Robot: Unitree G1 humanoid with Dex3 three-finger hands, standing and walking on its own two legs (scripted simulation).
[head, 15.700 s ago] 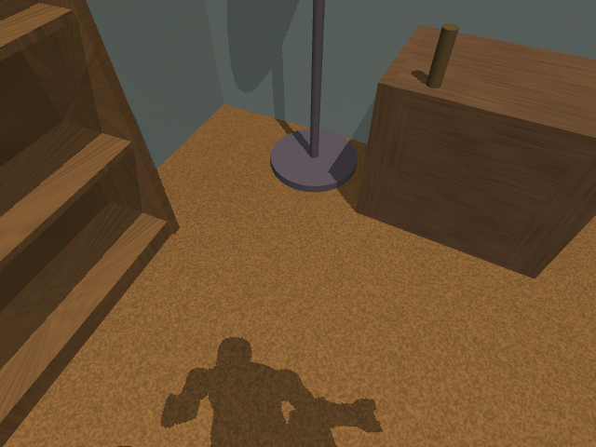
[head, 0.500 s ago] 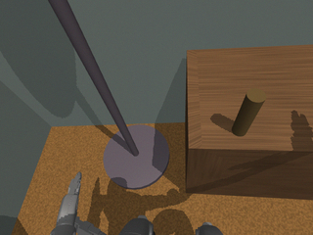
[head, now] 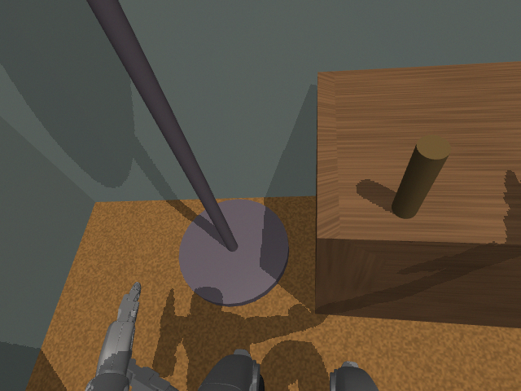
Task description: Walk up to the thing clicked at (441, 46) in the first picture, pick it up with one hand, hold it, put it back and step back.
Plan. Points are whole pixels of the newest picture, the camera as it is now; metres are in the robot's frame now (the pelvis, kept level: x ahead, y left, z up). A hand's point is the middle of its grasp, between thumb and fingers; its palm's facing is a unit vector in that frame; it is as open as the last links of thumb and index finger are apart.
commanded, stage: go down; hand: right
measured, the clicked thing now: (416, 181) +0.44 -0.19 +0.00
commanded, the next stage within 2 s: approach in 0.92 s
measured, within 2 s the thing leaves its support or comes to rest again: neither
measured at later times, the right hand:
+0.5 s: hand out of the picture +0.36 -0.38 +0.09, palm faces +0.18 +0.98 +0.01, open 17.6 cm
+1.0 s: hand out of the picture +0.36 -0.38 +0.08, palm faces +0.17 +0.99 +0.01, open 17.5 cm
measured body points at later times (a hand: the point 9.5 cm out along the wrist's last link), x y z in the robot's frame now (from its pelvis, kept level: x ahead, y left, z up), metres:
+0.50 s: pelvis +0.00 +0.00 +0.00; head +0.07 -0.04 +0.44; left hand +0.16 +0.26 -0.03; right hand +0.34 -0.43 +0.09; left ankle +0.04 +0.16 -0.68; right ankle +0.00 -0.11 -0.68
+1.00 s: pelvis +0.00 +0.00 +0.00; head +0.07 -0.04 +0.44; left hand +0.16 +0.26 -0.03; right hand +0.34 -0.43 +0.09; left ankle +0.04 +0.16 -0.68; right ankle +0.00 -0.11 -0.68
